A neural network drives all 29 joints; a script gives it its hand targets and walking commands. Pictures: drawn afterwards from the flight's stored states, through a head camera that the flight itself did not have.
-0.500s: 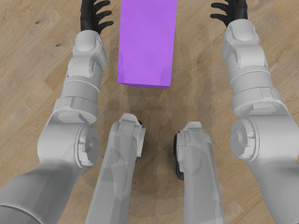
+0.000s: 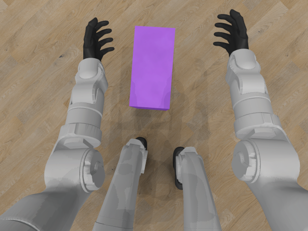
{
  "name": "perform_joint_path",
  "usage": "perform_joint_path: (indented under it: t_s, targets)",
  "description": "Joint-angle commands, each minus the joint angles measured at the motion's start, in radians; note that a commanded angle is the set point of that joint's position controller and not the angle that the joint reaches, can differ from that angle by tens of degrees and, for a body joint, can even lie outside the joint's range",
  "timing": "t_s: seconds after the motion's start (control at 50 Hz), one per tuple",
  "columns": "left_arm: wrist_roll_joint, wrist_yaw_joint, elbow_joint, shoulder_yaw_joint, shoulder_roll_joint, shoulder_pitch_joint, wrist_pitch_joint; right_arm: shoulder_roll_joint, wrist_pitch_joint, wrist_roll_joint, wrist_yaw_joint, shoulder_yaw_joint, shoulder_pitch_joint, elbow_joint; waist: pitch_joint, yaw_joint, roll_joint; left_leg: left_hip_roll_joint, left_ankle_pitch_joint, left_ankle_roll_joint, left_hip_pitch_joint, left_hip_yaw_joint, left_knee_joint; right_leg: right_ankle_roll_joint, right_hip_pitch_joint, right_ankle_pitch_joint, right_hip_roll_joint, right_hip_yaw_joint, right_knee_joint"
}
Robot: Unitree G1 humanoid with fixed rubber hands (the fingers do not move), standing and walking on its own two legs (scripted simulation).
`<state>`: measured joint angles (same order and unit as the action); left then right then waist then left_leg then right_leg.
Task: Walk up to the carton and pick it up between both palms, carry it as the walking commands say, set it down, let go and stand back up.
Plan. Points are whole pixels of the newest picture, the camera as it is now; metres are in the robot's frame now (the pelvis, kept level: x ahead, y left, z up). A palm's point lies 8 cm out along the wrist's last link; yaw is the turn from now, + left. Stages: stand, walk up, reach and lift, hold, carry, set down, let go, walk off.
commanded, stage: set down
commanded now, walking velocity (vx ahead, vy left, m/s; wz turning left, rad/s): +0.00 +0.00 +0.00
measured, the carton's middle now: (153, 75) +0.52 +0.07 -0.48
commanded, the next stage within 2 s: let go in 0.28 s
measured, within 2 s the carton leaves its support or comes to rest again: neither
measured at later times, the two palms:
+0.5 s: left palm (77, 62) +0.44 +0.20 -0.04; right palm (255, 58) +0.48 -0.15 -0.04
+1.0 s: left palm (4, 159) +0.27 +0.23 +0.08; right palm out of the picture +0.31 -0.21 +0.07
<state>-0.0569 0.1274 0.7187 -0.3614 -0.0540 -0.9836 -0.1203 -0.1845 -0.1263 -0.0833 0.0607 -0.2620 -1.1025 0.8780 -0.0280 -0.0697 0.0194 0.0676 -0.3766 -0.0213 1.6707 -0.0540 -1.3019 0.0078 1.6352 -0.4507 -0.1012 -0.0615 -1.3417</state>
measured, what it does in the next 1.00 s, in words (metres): rises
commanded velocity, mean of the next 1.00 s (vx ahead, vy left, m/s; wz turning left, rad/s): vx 0.00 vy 0.00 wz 0.00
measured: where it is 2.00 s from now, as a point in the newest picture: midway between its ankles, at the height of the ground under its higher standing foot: (158, 169)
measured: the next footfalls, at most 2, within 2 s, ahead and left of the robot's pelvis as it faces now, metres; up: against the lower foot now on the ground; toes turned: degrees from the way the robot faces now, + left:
none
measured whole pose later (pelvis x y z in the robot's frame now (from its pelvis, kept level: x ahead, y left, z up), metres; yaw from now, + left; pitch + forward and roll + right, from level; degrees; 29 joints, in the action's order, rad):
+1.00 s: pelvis +0.08 +0.01 +0.16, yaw +1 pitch +13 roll +0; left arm -0.03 -0.04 0.45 -0.07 -0.14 0.11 0.00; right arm -0.15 0.01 -0.08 -0.01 -0.12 0.04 0.50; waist 0.02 -0.04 -0.01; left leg 0.06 -0.23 0.01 0.52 -0.08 -0.54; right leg -0.01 0.47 -0.29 -0.05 -0.09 -0.55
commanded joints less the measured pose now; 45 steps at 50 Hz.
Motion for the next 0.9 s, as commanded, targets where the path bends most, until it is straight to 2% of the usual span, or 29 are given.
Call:
perform_joint_path:
  t_s: [0.0,0.12,0.2,0.3,0.44,0.54,0.6,0.72,0.8,0.88]
  targets:
    - [-0.014,-0.007,-0.109,-0.003,-0.055,-0.178,0.023,-0.065,0.024,-0.013,-0.007,-0.009,-0.222,-0.106,-0.953,-0.017,0.042,0.032,0.360,-0.044,-0.658,0.093,0.153,0.023,-0.523,0.301,-0.022,0.054,0.218]
    - [-0.046,-0.021,-0.119,-0.021,-0.036,-0.157,0.032,-0.053,0.036,-0.036,-0.025,-0.030,-0.205,-0.112,-0.897,-0.018,0.039,0.022,0.375,-0.042,-0.752,0.081,0.284,0.025,-0.602,0.317,-0.014,0.044,0.355]
    - [-0.090,-0.029,-0.065,-0.035,-0.008,-0.139,0.045,-0.034,0.053,-0.076,-0.037,-0.064,-0.181,-0.054,-0.777,-0.004,0.037,0.012,0.356,-0.049,-0.743,0.074,0.339,0.023,-0.576,0.296,-0.005,0.046,0.411]
    - [-0.145,-0.032,-0.075,-0.049,-0.002,-0.078,0.056,-0.018,0.066,-0.106,-0.041,-0.086,-0.109,-0.059,-0.829,-0.006,0.029,0.011,0.433,-0.057,-0.824,0.071,0.373,0.025,-0.640,0.370,-0.002,0.045,0.448]
    - [-0.146,-0.071,-0.222,0.038,-0.049,0.140,0.067,0.021,0.061,-0.120,-0.004,-0.050,0.143,-0.263,-1.057,0.007,-0.010,0.009,0.655,-0.040,-1.108,0.054,0.399,0.036,-0.836,0.571,0.004,0.036,0.499]
    - [-0.105,-0.110,-0.313,0.122,-0.075,0.372,0.061,0.042,0.063,-0.086,0.006,0.027,0.387,-0.416,-0.987,0.011,-0.025,-0.010,0.757,-0.023,-1.257,0.015,0.466,0.035,-0.880,0.613,0.020,0.030,0.569]
    - [-0.074,-0.130,-0.303,0.158,-0.082,0.501,0.072,0.033,0.080,-0.062,0.000,0.050,0.508,-0.435,-0.841,0.017,-0.025,-0.027,0.739,-0.024,-1.286,0.000,0.521,0.029,-0.872,0.557,0.024,0.036,0.619]
    - [-0.019,-0.151,-0.241,0.214,-0.084,0.708,0.114,0.022,0.119,-0.053,-0.028,0.061,0.738,-0.366,-0.609,0.023,-0.019,-0.053,0.631,-0.019,-1.316,-0.008,0.613,0.014,-0.918,0.431,0.036,0.050,0.692]
    - [-0.001,-0.154,-0.263,0.236,-0.113,0.855,0.133,0.002,0.138,-0.036,-0.044,0.082,0.897,-0.373,-0.488,0.033,-0.029,-0.057,0.561,-0.014,-1.352,-0.001,0.681,0.004,-1.032,0.402,0.043,0.050,0.747]
    - [0.019,-0.157,-0.332,0.262,-0.138,1.001,0.142,-0.019,0.152,-0.009,-0.058,0.104,1.041,-0.426,-0.376,0.044,-0.038,-0.050,0.496,-0.010,-1.418,0.015,0.750,-0.003,-1.176,0.396,0.049,0.046,0.813]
